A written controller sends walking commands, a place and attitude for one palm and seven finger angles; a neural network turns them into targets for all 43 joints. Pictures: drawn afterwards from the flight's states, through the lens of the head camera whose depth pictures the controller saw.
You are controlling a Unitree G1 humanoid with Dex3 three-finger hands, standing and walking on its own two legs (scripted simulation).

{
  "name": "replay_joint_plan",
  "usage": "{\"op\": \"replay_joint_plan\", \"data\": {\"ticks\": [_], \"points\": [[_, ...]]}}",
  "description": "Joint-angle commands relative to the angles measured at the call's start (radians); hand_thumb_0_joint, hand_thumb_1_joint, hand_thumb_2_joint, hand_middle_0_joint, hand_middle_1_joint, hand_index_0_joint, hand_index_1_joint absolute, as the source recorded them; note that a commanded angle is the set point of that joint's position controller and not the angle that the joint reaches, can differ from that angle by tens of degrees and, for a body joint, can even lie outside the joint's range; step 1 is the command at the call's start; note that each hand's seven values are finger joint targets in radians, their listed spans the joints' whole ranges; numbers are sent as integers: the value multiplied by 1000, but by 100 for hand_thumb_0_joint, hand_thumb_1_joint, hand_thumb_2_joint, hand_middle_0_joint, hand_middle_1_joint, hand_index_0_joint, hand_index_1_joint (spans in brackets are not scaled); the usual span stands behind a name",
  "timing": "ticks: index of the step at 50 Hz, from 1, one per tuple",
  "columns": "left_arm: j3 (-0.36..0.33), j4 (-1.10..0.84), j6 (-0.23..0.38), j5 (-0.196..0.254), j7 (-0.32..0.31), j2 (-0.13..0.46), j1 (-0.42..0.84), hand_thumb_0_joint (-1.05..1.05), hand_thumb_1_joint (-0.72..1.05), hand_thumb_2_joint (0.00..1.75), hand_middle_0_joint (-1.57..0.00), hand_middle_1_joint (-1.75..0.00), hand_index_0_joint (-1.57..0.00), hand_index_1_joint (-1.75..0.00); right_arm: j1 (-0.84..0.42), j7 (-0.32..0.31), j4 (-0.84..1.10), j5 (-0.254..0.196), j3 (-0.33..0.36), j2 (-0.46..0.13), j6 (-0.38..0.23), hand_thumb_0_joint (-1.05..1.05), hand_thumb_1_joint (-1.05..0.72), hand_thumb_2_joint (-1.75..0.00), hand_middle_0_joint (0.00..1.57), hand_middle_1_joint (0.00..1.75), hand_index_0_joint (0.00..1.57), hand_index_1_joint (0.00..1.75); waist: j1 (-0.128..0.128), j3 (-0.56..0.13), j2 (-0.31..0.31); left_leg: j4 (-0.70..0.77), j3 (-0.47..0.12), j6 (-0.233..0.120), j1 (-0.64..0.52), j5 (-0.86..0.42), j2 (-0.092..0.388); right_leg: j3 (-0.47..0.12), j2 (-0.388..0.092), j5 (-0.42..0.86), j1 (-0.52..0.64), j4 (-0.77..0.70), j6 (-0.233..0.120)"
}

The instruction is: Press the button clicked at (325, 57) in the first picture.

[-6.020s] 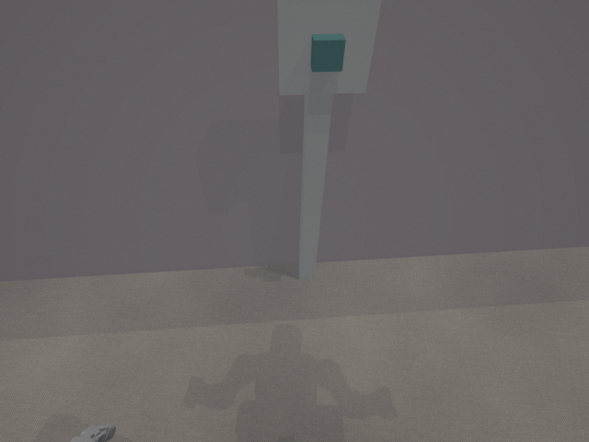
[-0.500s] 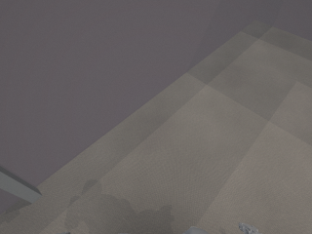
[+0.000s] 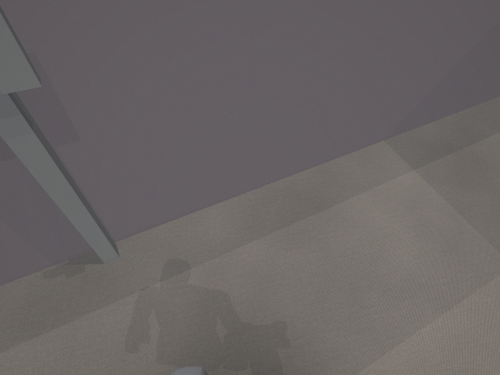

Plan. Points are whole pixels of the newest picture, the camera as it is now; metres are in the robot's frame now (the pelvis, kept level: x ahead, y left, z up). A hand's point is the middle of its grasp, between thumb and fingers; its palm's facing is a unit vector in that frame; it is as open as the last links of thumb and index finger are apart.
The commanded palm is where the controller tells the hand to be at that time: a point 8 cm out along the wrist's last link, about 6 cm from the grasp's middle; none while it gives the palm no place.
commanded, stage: turn to face it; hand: left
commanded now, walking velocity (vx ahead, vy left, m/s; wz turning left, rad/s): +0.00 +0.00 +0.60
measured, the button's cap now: out of the picture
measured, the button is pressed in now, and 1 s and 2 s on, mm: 0 0 0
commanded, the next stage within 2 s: take the last steps up to it in 0.76 s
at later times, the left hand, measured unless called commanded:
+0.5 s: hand out of the picture +0.08 +0.21 -0.12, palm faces +0.27 -0.92 -0.27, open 7.4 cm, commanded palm none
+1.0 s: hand out of the picture -0.17 +0.20 -0.17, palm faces +0.50 -0.83 -0.23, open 7.4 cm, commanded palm none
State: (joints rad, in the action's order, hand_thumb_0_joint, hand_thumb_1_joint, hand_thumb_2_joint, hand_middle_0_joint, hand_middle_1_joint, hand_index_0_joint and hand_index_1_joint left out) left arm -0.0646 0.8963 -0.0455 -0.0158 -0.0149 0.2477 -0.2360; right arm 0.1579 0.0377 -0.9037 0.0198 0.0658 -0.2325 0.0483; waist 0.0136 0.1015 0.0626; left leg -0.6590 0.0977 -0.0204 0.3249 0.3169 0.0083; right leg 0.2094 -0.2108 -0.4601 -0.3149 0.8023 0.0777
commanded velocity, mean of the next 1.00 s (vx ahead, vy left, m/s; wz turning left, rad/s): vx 0.05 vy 0.00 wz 0.40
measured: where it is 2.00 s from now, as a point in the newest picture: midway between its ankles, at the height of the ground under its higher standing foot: outside the picture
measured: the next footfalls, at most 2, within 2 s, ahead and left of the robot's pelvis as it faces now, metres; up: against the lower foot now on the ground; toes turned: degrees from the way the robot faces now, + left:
right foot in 0.48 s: +0.06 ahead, -0.14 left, +0.00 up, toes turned +14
left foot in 0.88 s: -0.06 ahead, +0.11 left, +0.00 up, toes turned +30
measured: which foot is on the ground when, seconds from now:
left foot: down 0.00-0.48, up 0.50-0.86, down 0.88-1.00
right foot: up 0.00-0.46, down 0.48-0.88, up 0.90-1.00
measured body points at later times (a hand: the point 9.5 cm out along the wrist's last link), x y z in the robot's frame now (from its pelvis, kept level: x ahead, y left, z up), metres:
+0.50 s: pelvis -0.01 -0.03 +0.01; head +0.01 -0.03 +0.46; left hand +0.07 +0.25 -0.10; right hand +0.09 -0.27 -0.14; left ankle +0.01 +0.10 -0.72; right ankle +0.02 -0.15 -0.72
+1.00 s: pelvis -0.06 +0.01 +0.02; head -0.07 +0.05 +0.46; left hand -0.20 +0.24 -0.15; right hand +0.14 -0.16 -0.11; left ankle -0.10 +0.09 -0.72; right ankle -0.01 -0.13 -0.66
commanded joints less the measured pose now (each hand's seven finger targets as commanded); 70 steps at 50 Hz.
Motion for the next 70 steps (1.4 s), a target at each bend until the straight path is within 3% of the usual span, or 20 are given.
{"op": "replay_joint_plan", "data": {"ticks": [1, 3, 5, 14, 22, 23, 24, 25, 27, 30, 38, 42, 44, 45, 48, 55, 61, 66, 69, 70], "points": [[-27, -127, 17, 2, -7, 85, 136, 0, 90, 90, -20, -30, -20, -30, 161, -48, 28, 0, 60, -244, -37, 0, -90, -90, 20, 30, 20, 30, -103, -172, -284, 289, -442, -182, -261, -582, 340, -193, 61, -101, -319, 399, 10], [-33, -88, 17, 1, 2, 86, 82, 0, 90, 90, -20, -30, -20, -30, 52, -51, 57, 3, 40, -191, -43, 0, -90, -90, 20, 30, 20, 30, -44, -145, -221, 295, -337, -142, -207, -549, 255, -198, 67, 26, -272, 390, 14], [-33, -71, 16, 0, 6, 84, 60, 0, 90, 90, -20, -30, -20, -30, 41, -53, 60, 2, 36, -182, -48, 0, -90, -90, 20, 30, 20, 30, -35, -160, -201, 300, -309, -138, -203, -558, 229, -198, 81, 52, -232, 339, 19], [-26, -109, 17, 4, -4, 78, 154, 0, 90, 90, -20, -30, -20, -30, 108, -49, 36, 5, 53, -194, -36, 0, -90, -90, 20, 30, 20, 30, -68, -147, -190, 306, -454, -163, -226, -479, 216, -218, 136, 25, -204, 144, 23], [-26, -102, 33, 14, -16, 80, 22, 0, 90, 90, -20, -30, -20, -30, 39, -40, 66, 1, 64, -182, -18, 0, -90, -90, 20, 30, 20, 30, 0, -181, -195, 219, -512, -99, -4, -358, 119, -196, 196, 195, 170, -321, -14], [-34, -96, 41, 9, -21, 118, -16, 0, 90, 90, -20, -30, -20, -30, 44, -36, 72, -6, 59, -147, -18, 0, -90, -90, 20, 30, 20, 30, 18, -192, -107, 143, -469, -48, 102, -213, 66, -262, 117, 229, 297, -460, -35], [-50, -102, 52, -9, -29, 211, -23, 0, 90, 90, -20, -30, -20, -30, 70, -30, 89, -15, 50, -79, -20, 0, -90, -90, 20, 30, 20, 30, 18, -188, 168, -78, -274, 38, 295, 91, -73, -533, -156, 220, 400, -563, -126], [-42, -118, 42, -8, -25, 235, 4, 0, 90, 90, -20, -30, -20, -30, 64, -32, 101, 2, 56, -100, -18, 0, -90, -90, 20, 30, 20, 30, 12, -160, 175, -296, -196, 58, 291, 261, -90, -579, -295, 281, 251, -555, -217], [-32, -130, 45, -1, -24, 172, 89, 0, 90, 90, -20, -30, -20, -30, 57, -23, 65, 8, 64, -116, 9, 0, -90, -90, 20, 30, 20, 30, -26, -65, 124, -515, -203, 58, 244, 163, -34, -485, -186, 151, 54, -583, -206], [-15, -121, 54, -5, -21, 112, 119, 0, 90, 90, -20, -30, -20, -30, 88, -10, 31, 7, 51, -92, 12, 0, -90, -90, 20, 30, 20, 30, -51, -24, 104, -557, -148, 79, 235, 47, 0, -284, -89, 299, 55, -527, -172], [-36, -26, 47, -21, -18, 187, -58, 0, 90, 90, -20, -30, -20, -30, -35, -20, 44, -10, 16, -61, -2, 0, -90, -90, 20, 30, 20, 30, 34, -86, 174, -151, -45, 80, 90, 169, -6, -235, -132, 569, 182, -428, -212], [-33, -2, 33, -4, -14, 171, -41, 0, 90, 90, -20, -30, -20, -30, 81, -28, 2, -11, 13, -87, -25, 0, -90, -90, 20, 30, 20, 30, -31, -153, 95, 242, -32, 54, -196, -105, -6, -143, -76, 534, 84, -252, -106], [-2, -36, 26, 5, -6, 50, -49, 0, 90, 90, -20, -30, -20, -30, 135, -34, -1, -1, 39, -242, -37, 0, -90, -90, 20, 30, 20, 30, -55, -191, -346, 338, -428, -96, -350, -438, 362, -75, 92, -120, -214, 68, -3], [1, -26, 13, -4, -13, 66, 2, 0, 90, 90, -20, -30, -20, -30, 152, -44, -21, 5, 39, -240, -37, 0, -90, -90, 20, 30, 20, 30, -88, -181, -328, 388, -451, -142, -254, -244, 377, -147, 94, -161, -191, 181, -13], [-5, 32, 19, -14, 15, 61, 7, 0, 90, 90, -20, -30, -20, -30, 59, -60, -19, 9, 5, -148, -49, 0, -90, -90, 20, 30, 20, 30, -36, -9, -265, 478, -382, -128, -108, 134, 263, -180, 96, 37, -243, 303, -32], [16, 85, 43, -18, 27, 21, -26, 0, 90, 90, -20, -30, -20, -30, 192, -69, -87, -2, 2, -87, -87, 0, -90, -90, 20, 30, 20, 30, -48, -39, -154, 499, -345, -154, -253, 29, 242, -165, 110, 127, -269, 188, -23], [11, 70, 48, -14, 32, -1, 61, 0, 90, 90, -20, -30, -20, -30, 244, -73, -131, 5, 5, -87, -95, 0, -90, -90, 20, 30, 20, 30, -63, 1, -174, 521, -367, -169, -239, 58, 271, -171, 96, 126, -255, 49, -27], [8, 66, 60, -9, 36, -27, 89, 0, 90, 90, -20, -30, -20, -30, 254, -71, -162, 12, 6, -87, -94, 0, -90, -90, 20, 30, 20, 30, -53, 19, -189, 486, -345, -155, -142, 47, 258, -138, 128, 122, -96, -133, -42], [-2, 121, 74, -8, 31, -17, -39, 0, 90, 90, -20, -30, -20, -30, 248, -68, -182, 9, 1, -62, -91, 0, -90, -90, 20, 30, 20, 30, 11, -31, -98, 331, -264, -95, -31, 30, 186, -106, 170, 235, 186, -330, -51], [-10, 151, 84, -10, 24, 13, -134, 0, 90, 90, -20, -30, -20, -30, 246, -65, -181, 4, -5, -35, -96, 0, -90, -90, 20, 30, 20, 30, 54, -56, -33, 192, -200, -60, 73, 60, 132, -180, 109, 194, 339, -396, -72]]}}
